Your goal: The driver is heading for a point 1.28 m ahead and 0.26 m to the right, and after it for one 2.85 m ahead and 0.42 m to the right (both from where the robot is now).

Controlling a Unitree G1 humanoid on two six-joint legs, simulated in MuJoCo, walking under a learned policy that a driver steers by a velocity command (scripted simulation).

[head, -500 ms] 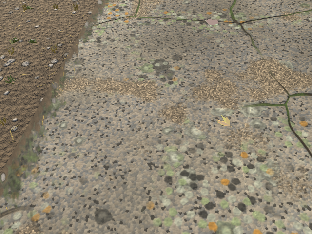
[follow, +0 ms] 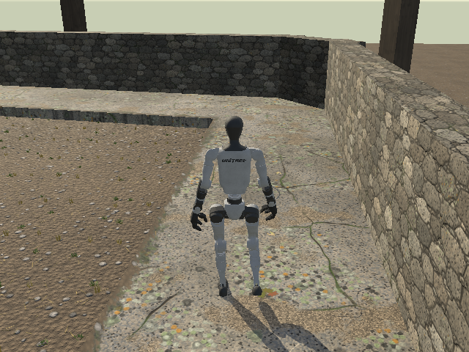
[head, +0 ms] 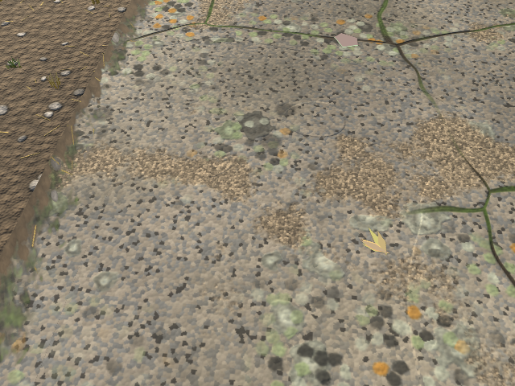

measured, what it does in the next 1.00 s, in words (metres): walks ahead: right foot, then left foot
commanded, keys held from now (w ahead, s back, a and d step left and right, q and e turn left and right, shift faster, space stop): w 0.78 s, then w+e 0.22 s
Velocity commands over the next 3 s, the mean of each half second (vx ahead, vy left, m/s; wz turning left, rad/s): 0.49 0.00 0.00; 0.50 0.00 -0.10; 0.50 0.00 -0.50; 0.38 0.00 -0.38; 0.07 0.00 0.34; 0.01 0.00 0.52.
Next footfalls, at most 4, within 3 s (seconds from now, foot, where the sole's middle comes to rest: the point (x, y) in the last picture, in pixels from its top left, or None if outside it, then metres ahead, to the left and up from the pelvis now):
0.40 right None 0.41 -0.16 -0.77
0.94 left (234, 297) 0.72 0.09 -0.77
1.48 right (334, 229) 0.95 -0.21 -0.77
1.94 left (310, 152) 1.28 -0.16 -0.77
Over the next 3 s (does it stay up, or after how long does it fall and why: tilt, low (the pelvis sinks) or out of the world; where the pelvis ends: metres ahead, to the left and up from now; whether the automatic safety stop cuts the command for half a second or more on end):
stays up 1.14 -0.17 0.01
